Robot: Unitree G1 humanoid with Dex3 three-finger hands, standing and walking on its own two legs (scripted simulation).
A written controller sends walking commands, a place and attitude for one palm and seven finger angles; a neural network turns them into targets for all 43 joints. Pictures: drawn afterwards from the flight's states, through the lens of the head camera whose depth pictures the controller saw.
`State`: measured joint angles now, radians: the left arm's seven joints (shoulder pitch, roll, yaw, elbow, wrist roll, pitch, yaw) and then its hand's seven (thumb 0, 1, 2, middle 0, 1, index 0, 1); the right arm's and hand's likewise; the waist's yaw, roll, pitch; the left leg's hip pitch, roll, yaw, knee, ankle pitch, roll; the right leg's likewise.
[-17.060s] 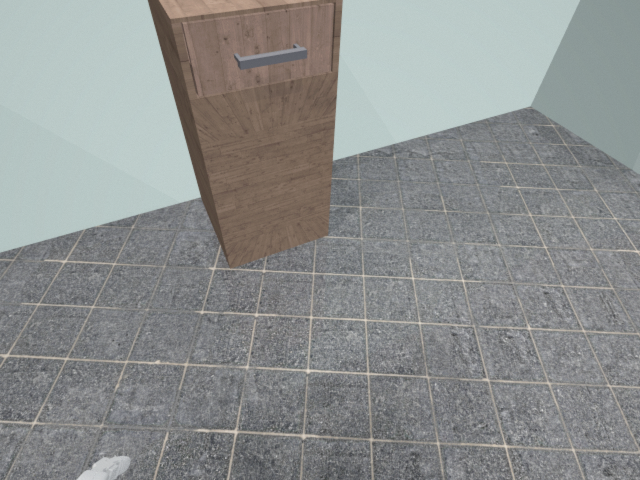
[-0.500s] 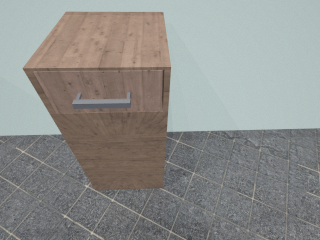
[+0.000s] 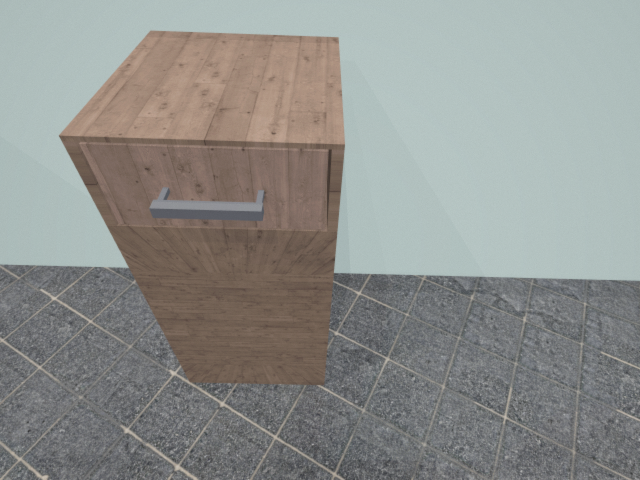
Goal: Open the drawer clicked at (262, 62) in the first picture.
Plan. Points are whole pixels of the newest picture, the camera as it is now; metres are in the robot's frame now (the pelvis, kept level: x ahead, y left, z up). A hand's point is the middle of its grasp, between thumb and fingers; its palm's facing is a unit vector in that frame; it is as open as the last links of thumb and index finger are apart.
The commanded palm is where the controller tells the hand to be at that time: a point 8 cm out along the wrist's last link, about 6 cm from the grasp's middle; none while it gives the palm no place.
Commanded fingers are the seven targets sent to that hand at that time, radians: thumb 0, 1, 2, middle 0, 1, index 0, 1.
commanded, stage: look again from close up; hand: left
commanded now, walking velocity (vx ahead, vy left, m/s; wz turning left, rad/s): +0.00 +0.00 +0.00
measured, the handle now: (210, 202) +0.52 +0.22 +0.04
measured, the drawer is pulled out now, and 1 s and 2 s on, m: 0.00 0.00 0.00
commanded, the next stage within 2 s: raise the hand with hooked fingers in 0.48 s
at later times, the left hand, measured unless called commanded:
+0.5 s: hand out of the picture -0.01 +0.21 -0.18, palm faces +0.02 -0.98 -0.20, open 7.4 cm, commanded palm none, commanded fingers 0.00 0.90 0.90 -0.20 -0.30 -0.20 -0.30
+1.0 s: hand out of the picture +0.13 +0.22 -0.06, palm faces -0.13 -0.25 -0.96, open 8.5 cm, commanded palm +0.12 +0.25 +0.01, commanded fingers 0.00 0.39 0.68 -0.24 -0.63 -0.24 -0.63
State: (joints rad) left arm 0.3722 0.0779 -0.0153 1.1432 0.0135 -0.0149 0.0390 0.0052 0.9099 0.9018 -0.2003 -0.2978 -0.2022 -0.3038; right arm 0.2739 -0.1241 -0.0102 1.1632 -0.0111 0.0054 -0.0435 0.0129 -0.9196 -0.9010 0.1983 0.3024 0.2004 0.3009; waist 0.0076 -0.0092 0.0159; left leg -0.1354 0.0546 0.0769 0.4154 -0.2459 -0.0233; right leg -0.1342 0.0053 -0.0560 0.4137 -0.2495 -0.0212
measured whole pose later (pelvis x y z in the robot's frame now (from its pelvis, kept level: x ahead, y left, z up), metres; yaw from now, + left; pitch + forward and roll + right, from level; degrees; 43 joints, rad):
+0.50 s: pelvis -0.02 +0.04 -0.01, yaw +1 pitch -2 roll +0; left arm 0.30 0.17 -0.01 1.05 0.02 -0.01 0.03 0.00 0.91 0.90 -0.20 -0.30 -0.20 -0.30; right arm 0.33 -0.14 0.02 1.07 -0.02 -0.01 -0.01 0.01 -0.91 -0.90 0.20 0.30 0.20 0.30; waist -0.01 -0.01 0.01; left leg -0.21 0.00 0.08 0.49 -0.25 0.04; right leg -0.21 -0.06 -0.04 0.50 -0.25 0.03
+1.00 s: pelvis -0.02 +0.01 -0.03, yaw -1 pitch +7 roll +3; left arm 0.52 0.30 -0.10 -0.02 1.01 -0.03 0.36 0.00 0.61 0.78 -0.22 -0.49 -0.23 -0.49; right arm 0.08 -0.26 -0.04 0.52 -0.06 0.00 0.04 0.01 -0.91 -0.90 0.20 0.30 0.20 0.30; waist 0.09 -0.03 -0.09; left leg -0.48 0.03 0.12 0.71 -0.34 0.00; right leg -0.54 -0.02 0.03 0.79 -0.38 -0.02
